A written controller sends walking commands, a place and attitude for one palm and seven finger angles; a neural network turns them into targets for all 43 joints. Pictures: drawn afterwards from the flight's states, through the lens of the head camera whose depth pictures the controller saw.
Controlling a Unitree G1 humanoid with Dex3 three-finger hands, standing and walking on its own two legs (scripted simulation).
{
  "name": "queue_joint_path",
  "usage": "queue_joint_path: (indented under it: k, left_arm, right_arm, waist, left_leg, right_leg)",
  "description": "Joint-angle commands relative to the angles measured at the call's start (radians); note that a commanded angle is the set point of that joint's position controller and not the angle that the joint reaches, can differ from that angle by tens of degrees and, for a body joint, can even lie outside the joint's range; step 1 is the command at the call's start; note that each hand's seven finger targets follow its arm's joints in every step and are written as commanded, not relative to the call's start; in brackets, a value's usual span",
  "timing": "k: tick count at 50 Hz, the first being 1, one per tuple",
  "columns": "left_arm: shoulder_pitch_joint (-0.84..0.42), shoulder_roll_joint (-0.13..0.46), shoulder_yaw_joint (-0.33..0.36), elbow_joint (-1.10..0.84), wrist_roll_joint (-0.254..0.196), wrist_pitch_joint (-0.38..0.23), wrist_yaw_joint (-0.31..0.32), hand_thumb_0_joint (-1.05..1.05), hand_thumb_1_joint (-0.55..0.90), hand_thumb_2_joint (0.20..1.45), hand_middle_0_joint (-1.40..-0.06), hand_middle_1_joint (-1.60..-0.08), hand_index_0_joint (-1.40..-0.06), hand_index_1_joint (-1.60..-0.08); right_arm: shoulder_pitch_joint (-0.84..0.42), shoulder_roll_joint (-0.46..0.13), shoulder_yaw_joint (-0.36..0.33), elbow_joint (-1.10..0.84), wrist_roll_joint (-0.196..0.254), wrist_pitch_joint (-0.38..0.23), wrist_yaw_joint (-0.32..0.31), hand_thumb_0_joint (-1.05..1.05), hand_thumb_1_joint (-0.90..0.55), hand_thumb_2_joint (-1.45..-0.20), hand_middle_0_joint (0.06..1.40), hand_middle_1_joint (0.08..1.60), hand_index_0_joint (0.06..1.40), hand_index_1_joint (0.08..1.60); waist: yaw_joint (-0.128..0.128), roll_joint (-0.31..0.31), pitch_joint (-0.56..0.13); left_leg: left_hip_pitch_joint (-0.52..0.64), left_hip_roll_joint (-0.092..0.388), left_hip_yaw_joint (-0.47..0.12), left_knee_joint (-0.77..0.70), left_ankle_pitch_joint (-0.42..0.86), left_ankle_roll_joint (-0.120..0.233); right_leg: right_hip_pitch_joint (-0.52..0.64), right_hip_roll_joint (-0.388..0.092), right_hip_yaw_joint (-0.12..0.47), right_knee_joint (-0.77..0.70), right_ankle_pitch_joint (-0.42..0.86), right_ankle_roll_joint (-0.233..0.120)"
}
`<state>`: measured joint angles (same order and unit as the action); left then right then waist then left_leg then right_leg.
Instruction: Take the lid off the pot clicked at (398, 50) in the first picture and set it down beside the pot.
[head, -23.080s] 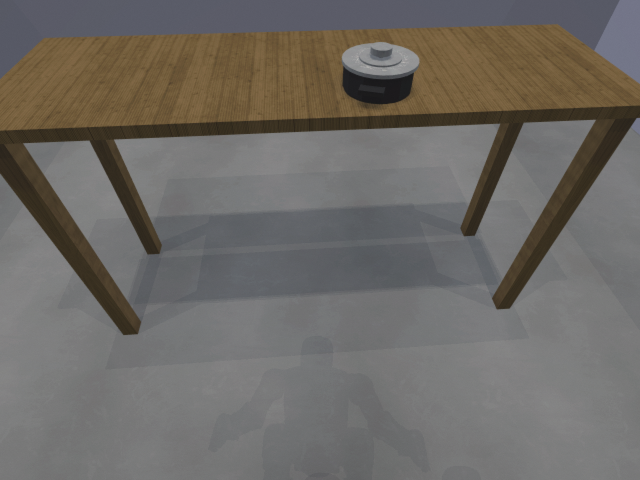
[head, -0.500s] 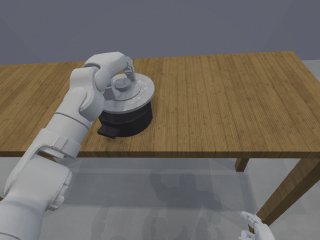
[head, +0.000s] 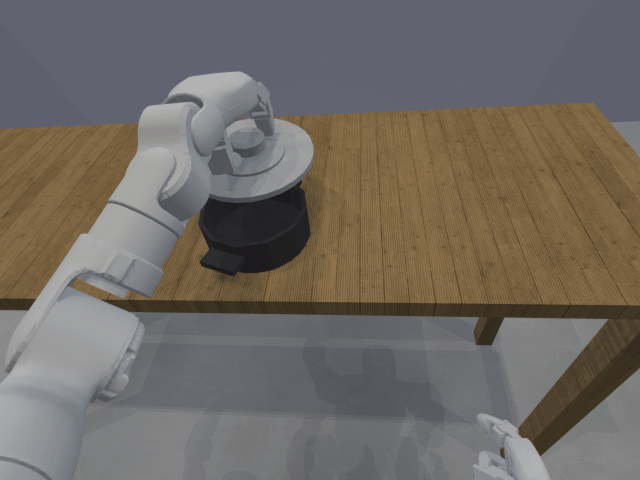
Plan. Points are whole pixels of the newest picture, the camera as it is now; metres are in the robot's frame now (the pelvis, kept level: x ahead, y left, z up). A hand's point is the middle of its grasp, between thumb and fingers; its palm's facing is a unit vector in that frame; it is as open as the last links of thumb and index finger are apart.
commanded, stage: lift the lid straight up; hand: left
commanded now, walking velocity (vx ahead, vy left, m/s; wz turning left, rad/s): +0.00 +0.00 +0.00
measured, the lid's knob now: (247, 142) +0.46 +0.10 +0.22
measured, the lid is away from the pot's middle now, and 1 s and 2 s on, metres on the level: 0.02 0.03 0.11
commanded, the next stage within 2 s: move the lid sideways beside the pot in 1.02 s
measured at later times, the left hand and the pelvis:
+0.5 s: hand (219, 108) +0.43 +0.11 +0.28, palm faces -0.07 -0.04 -1.00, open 8.0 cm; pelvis +0.00 +0.00 +0.00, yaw +0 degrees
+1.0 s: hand (206, 77) +0.43 +0.12 +0.32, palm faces -0.04 -0.04 -1.00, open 8.0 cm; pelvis +0.00 +0.01 +0.00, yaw +0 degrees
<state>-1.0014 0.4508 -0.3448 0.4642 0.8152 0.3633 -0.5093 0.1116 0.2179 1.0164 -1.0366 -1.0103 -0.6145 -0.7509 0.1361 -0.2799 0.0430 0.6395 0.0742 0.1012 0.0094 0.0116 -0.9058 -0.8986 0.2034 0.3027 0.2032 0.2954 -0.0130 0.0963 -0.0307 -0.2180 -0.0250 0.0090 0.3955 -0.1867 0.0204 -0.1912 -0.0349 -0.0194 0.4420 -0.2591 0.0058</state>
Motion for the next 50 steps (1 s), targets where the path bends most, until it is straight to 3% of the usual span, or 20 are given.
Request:
queue_joint_path:
  k: [1, 2, 6, 12, 15, 18, 21, 22, 26, 29, 31, 32, 34, 36, 37, 38, 41, 42, 46, 50]
  left_arm:
    - [-0.634, 0.253, 0.183, -0.189, 0.017, -0.010, 0.056, 0.000, 0.527, 1.163, -1.042, -1.010, -0.851, -0.871]
    - [-0.674, 0.300, 0.208, -0.216, 0.044, -0.015, 0.057, 0.000, 0.527, 1.163, -1.042, -1.010, -0.851, -0.871]
    - [-0.584, 0.182, 0.132, -0.126, 0.014, -0.005, 0.041, 0.000, 0.527, 1.163, -1.042, -1.010, -0.851, -0.871]
    - [-0.639, 0.251, 0.178, -0.239, 0.040, -0.008, 0.032, 0.000, 0.527, 1.163, -1.042, -1.010, -0.851, -0.871]
    - [-0.644, 0.264, 0.178, -0.162, 0.047, 0.009, 0.025, 0.000, 0.527, 1.163, -1.042, -1.010, -0.851, -0.871]
    - [-0.681, 0.296, 0.203, -0.171, 0.047, 0.004, 0.025, 0.000, 0.527, 1.163, -1.042, -1.010, -0.851, -0.871]
    - [-0.670, 0.212, 0.142, -0.186, 0.013, 0.001, 0.021, 0.000, 0.527, 1.163, -1.042, -1.010, -0.851, -0.871]
    - [-0.711, 0.290, 0.193, -0.218, 0.042, 0.002, 0.024, 0.000, 0.527, 1.163, -1.042, -1.010, -0.851, -0.871]
    - [-0.682, 0.223, 0.145, -0.139, 0.020, 0.012, 0.018, 0.000, 0.527, 1.163, -1.042, -1.010, -0.851, -0.871]
    - [-0.749, 0.285, 0.175, -0.120, 0.057, 0.018, 0.019, 0.000, 0.527, 1.163, -1.042, -1.010, -0.851, -0.871]
    - [-0.729, 0.227, 0.141, -0.109, 0.025, 0.016, 0.016, 0.000, 0.527, 1.163, -1.042, -1.010, -0.851, -0.871]
    - [-0.778, 0.298, 0.183, -0.129, 0.057, 0.016, 0.019, 0.000, 0.527, 1.163, -1.042, -1.010, -0.851, -0.871]
    - [-0.786, 0.312, 0.193, -0.133, 0.064, 0.020, 0.014, 0.000, 0.527, 1.163, -1.042, -1.010, -0.851, -0.871]
    - [-0.752, 0.232, 0.141, -0.112, 0.031, 0.019, 0.006, 0.000, 0.527, 1.163, -1.042, -1.010, -0.851, -0.871]
    - [-0.791, 0.299, 0.178, -0.125, 0.061, 0.021, 0.007, 0.000, 0.527, 1.163, -1.042, -1.010, -0.851, -0.871]
    - [-0.773, 0.270, 0.155, -0.050, 0.068, 0.033, -0.001, 0.000, 0.527, 1.163, -1.042, -1.010, -0.851, -0.871]
    - [-0.777, 0.243, 0.144, -0.091, 0.038, 0.027, -0.001, 0.000, 0.527, 1.163, -1.042, -1.010, -0.851, -0.871]
    - [-0.825, 0.316, 0.187, -0.147, 0.066, 0.024, 0.002, 0.000, 0.527, 1.163, -1.042, -1.010, -0.851, -0.871]
    - [-0.720, 0.210, 0.127, -0.084, 0.037, 0.038, -0.015, 0.000, 0.527, 1.163, -1.042, -1.010, -0.851, -0.871]
    - [-0.786, 0.284, 0.163, -0.101, 0.074, 0.048, -0.016, 0.000, 0.527, 1.163, -1.042, -1.010, -0.851, -0.871]
  right_arm:
    - [-0.131, -0.102, -0.040, -0.149, 0.003, -0.055, -0.012, 0.000, -0.900, -0.900, 0.200, 0.300, 0.200, 0.300]
    - [-0.132, -0.089, -0.031, -0.154, 0.000, -0.064, -0.013, 0.000, -0.900, -0.900, 0.200, 0.300, 0.200, 0.300]
    - [-0.132, -0.100, -0.037, -0.152, 0.005, -0.054, -0.005, 0.000, -0.900, -0.900, 0.200, 0.300, 0.200, 0.300]
    - [-0.152, -0.089, -0.035, -0.176, 0.003, -0.058, 0.004, 0.000, -0.900, -0.900, 0.200, 0.300, 0.200, 0.300]
    - [-0.154, -0.094, -0.030, -0.164, 0.003, -0.051, -0.006, 0.000, -0.900, -0.900, 0.200, 0.300, 0.200, 0.300]
    - [-0.150, -0.096, -0.031, -0.165, 0.002, -0.056, -0.011, 0.000, -0.900, -0.900, 0.200, 0.300, 0.200, 0.300]
    - [-0.145, -0.098, -0.035, -0.169, 0.009, -0.060, -0.007, 0.000, -0.900, -0.900, 0.200, 0.300, 0.200, 0.300]
    - [-0.147, -0.090, -0.031, -0.170, 0.005, -0.066, -0.007, 0.000, -0.900, -0.900, 0.200, 0.300, 0.200, 0.300]
    - [-0.138, -0.102, -0.034, -0.162, 0.011, -0.060, -0.006, 0.000, -0.900, -0.900, 0.200, 0.300, 0.200, 0.300]
    - [-0.147, -0.096, -0.024, -0.158, 0.006, -0.067, -0.016, 0.000, -0.900, -0.900, 0.200, 0.300, 0.200, 0.300]
    - [-0.135, -0.103, -0.030, -0.156, 0.011, -0.066, -0.011, 0.000, -0.900, -0.900, 0.200, 0.300, 0.200, 0.300]
    - [-0.139, -0.096, -0.027, -0.154, 0.007, -0.071, -0.014, 0.000, -0.900, -0.900, 0.200, 0.300, 0.200, 0.300]
    - [-0.149, -0.096, -0.025, -0.161, 0.006, -0.075, -0.018, 0.000, -0.900, -0.900, 0.200, 0.300, 0.200, 0.300]
    - [-0.131, -0.103, -0.032, -0.159, 0.010, -0.074, -0.011, 0.000, -0.900, -0.900, 0.200, 0.300, 0.200, 0.300]
    - [-0.135, -0.096, -0.027, -0.156, 0.008, -0.077, -0.013, 0.000, -0.900, -0.900, 0.200, 0.300, 0.200, 0.300]
    - [-0.143, -0.100, -0.026, -0.151, 0.006, -0.072, -0.019, 0.000, -0.900, -0.900, 0.200, 0.300, 0.200, 0.300]
    - [-0.131, -0.106, -0.031, -0.158, 0.011, -0.081, -0.014, 0.000, -0.900, -0.900, 0.200, 0.300, 0.200, 0.300]
    - [-0.132, -0.099, -0.026, -0.160, 0.007, -0.087, -0.013, 0.000, -0.900, -0.900, 0.200, 0.300, 0.200, 0.300]
    - [-0.128, -0.109, -0.033, -0.161, 0.013, -0.074, -0.006, 0.000, -0.900, -0.900, 0.200, 0.300, 0.200, 0.300]
    - [-0.146, -0.101, -0.025, -0.164, 0.009, -0.071, -0.013, 0.000, -0.900, -0.900, 0.200, 0.300, 0.200, 0.300]
  waist:
    - [-0.010, -0.113, -0.374]
    - [0.006, -0.123, -0.414]
    - [-0.009, -0.130, -0.345]
    - [0.013, -0.144, -0.432]
    - [0.005, -0.169, -0.347]
    - [0.011, -0.170, -0.362]
    - [-0.002, -0.123, -0.372]
    - [0.015, -0.130, -0.414]
    - [-0.004, -0.139, -0.362]
    - [0.006, -0.145, -0.361]
    - [-0.007, -0.137, -0.350]
    - [0.007, -0.145, -0.383]
    - [0.012, -0.151, -0.392]
    - [-0.005, -0.134, -0.387]
    - [0.007, -0.149, -0.397]
    - [-0.002, -0.173, -0.342]
    - [-0.004, -0.135, -0.371]
    - [0.013, -0.142, -0.429]
    - [0.000, -0.152, -0.363]
    - [0.009, -0.172, -0.372]
  left_leg:
    - [0.180, -0.030, -0.005, -0.005, 0.241, 0.052]
    - [0.179, -0.033, -0.007, -0.015, 0.255, 0.049]
    - [0.159, -0.028, -0.002, -0.010, 0.255, 0.047]
    - [0.180, -0.029, 0.000, -0.007, 0.306, 0.048]
    - [0.144, -0.030, 0.011, -0.012, 0.251, 0.052]
    - [0.143, -0.030, 0.004, -0.017, 0.236, 0.052]
    - [0.174, -0.029, 0.000, -0.009, 0.254, 0.051]
    - [0.176, -0.029, 0.002, -0.016, 0.253, 0.048]
    - [0.161, -0.027, 0.000, -0.013, 0.226, 0.048]
    - [0.141, -0.033, 0.004, -0.022, 0.206, 0.048]
    - [0.152, -0.029, -0.001, -0.018, 0.208, 0.048]
    - [0.152, -0.028, 0.002, -0.028, 0.200, 0.045]
    - [0.151, -0.031, 0.003, -0.024, 0.218, 0.049]
    - [0.167, -0.031, 0.000, -0.011, 0.246, 0.051]
    - [0.157, -0.029, 0.002, -0.023, 0.233, 0.047]
    - [0.130, -0.031, 0.008, -0.025, 0.199, 0.050]
    - [0.164, -0.032, -0.001, -0.012, 0.242, 0.051]
    - [0.163, -0.034, 0.000, -0.022, 0.253, 0.048]
    - [0.164, -0.026, -0.002, -0.012, 0.264, 0.048]
    - [0.142, -0.032, 0.008, -0.023, 0.236, 0.051]
  right_leg:
    - [0.074, 0.048, -0.014, -0.034, 0.351, -0.051]
    - [0.106, 0.049, -0.005, -0.023, 0.361, -0.049]
    - [0.066, 0.046, -0.019, -0.033, 0.360, -0.051]
    - [0.119, 0.043, -0.008, -0.015, 0.403, -0.049]
    - [0.080, 0.043, -0.009, -0.031, 0.371, -0.046]
    - [0.091, 0.044, -0.009, -0.030, 0.346, -0.048]
    - [0.070, 0.041, -0.016, -0.034, 0.344, -0.051]
    - [0.100, 0.043, -0.006, -0.027, 0.343, -0.049]
    - [0.061, 0.041, -0.016, -0.040, 0.314, -0.051]
    - [0.068, 0.039, -0.009, -0.035, 0.307, -0.050]
    - [0.053, 0.039, -0.016, -0.046, 0.300, -0.051]
    - [0.073, 0.040, -0.009, -0.038, 0.292, -0.048]
    - [0.084, 0.035, -0.005, -0.032, 0.318, -0.050]
    - [0.070, 0.037, -0.014, -0.040, 0.338, -0.050]
    - [0.085, 0.039, -0.007, -0.037, 0.330, -0.047]
    - [0.062, 0.037, -0.008, -0.044, 0.307, -0.045]
    - [0.060, 0.036, -0.012, -0.042, 0.331, -0.051]
    - [0.102, 0.036, -0.005, -0.030, 0.347, -0.048]
    - [0.052, 0.036, -0.020, -0.041, 0.340, -0.052]
    - [0.071, 0.036, -0.012, -0.034, 0.331, -0.048]
